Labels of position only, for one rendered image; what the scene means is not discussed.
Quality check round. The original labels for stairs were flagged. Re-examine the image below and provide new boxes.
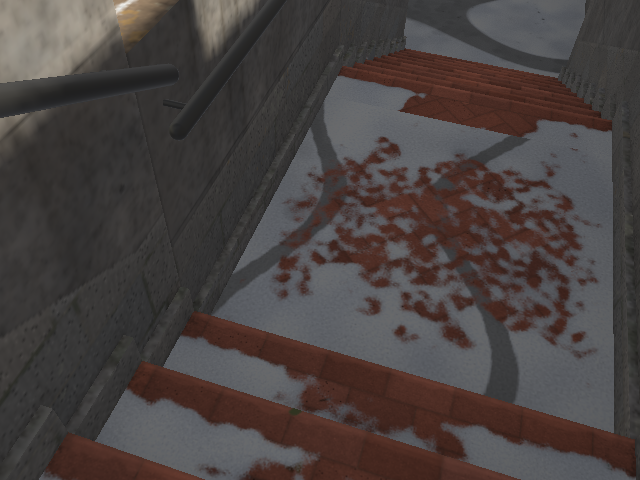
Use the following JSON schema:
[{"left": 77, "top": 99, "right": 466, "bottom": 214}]
[
  {"left": 353, "top": 48, "right": 601, "bottom": 118},
  {"left": 39, "top": 311, "right": 636, "bottom": 480}
]

